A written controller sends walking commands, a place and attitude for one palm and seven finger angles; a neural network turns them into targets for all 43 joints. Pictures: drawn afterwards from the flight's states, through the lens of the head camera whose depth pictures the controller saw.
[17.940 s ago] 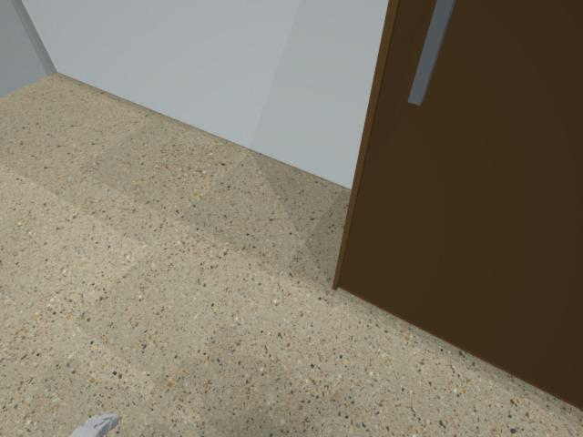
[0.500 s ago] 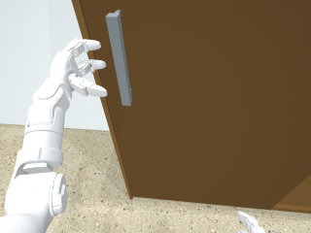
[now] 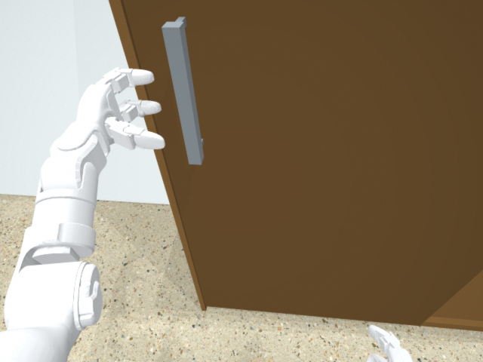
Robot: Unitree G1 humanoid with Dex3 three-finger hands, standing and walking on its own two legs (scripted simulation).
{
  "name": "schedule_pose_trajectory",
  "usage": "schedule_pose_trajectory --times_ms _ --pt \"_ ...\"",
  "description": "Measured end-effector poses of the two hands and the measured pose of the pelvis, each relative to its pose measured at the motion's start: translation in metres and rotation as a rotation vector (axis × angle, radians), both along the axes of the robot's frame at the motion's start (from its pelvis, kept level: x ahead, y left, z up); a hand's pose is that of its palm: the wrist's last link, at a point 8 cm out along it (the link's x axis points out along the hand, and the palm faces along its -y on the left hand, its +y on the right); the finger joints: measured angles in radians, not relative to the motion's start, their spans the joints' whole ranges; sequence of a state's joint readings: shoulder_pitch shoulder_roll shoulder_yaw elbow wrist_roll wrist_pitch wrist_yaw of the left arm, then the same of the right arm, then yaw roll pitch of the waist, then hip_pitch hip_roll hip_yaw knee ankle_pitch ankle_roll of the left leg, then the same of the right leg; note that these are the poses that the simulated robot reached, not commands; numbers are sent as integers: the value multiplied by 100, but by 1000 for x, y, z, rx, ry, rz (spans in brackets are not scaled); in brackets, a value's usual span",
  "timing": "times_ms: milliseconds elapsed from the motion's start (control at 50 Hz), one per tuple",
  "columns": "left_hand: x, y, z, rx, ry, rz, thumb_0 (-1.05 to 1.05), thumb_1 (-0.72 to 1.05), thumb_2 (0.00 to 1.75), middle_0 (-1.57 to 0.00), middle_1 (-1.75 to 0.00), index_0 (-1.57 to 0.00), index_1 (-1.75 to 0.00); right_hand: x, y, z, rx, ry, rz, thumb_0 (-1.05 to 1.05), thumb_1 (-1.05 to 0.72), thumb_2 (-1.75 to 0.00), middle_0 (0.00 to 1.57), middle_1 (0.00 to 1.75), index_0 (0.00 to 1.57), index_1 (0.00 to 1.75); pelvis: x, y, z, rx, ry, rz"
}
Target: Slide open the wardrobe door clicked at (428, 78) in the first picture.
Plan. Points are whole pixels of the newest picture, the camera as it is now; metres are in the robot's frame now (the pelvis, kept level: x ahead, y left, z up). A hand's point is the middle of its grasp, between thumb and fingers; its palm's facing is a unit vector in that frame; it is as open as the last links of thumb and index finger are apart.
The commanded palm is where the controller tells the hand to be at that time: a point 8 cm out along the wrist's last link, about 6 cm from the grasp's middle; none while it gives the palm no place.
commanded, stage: move the hooked fingers beside the handle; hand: left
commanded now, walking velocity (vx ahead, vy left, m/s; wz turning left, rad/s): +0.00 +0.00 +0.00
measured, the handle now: (189, 98) +0.47 +0.11 +0.23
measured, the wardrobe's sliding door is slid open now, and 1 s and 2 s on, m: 0.00 0.00 0.00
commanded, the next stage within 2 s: feel for the door with the fingertips in 0.10 s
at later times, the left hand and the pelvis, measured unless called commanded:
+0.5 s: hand (158, 114) +0.41 +0.14 +0.24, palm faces -0.09 -1.00 +0.01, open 14.0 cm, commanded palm +0.39 +0.20 +0.24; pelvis +0.00 +0.00 +0.00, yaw +0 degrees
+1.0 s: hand (161, 105) +0.43 +0.14 +0.24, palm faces -0.04 -1.00 -0.01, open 13.9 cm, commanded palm +0.42 +0.19 +0.24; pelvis +0.00 +0.00 +0.00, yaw +0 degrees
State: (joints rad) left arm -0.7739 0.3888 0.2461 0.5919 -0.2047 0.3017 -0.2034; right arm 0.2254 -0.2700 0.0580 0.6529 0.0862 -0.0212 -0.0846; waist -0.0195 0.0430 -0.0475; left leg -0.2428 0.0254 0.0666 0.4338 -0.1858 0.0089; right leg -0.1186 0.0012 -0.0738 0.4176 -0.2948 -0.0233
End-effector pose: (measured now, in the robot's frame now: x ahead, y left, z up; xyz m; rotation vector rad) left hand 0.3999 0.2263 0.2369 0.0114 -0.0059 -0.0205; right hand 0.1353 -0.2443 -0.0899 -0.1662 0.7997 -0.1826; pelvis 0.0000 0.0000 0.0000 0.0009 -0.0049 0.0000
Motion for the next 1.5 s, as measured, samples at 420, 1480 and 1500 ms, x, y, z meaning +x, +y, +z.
schedule_pose_trajectory --times_ms 420,1480,1500 --pt "-5 -14 -1 8 -34 -57 -1 -50 30 -30 -120 -30 -120 0 -5 -2 -10 6 8 1 -90 -90 20 30 20 30 0 0 -1 0 0 10" --pt "-5 -40 3 -5 -59 -23 -1 -50 30 -31 -120 -31 -120 -7 -1 -2 12 5 1 1 -90 -90 20 30 20 30 -3 -4 0 2 -15 -6" --pt "-5 -40 3 -2 -59 -22 -1 -50 30 -31 -120 -31 -120 -5 -1 -1 11 2 5 1 -90 -90 20 30 20 30 -3 -4 0 1 -16 -4"
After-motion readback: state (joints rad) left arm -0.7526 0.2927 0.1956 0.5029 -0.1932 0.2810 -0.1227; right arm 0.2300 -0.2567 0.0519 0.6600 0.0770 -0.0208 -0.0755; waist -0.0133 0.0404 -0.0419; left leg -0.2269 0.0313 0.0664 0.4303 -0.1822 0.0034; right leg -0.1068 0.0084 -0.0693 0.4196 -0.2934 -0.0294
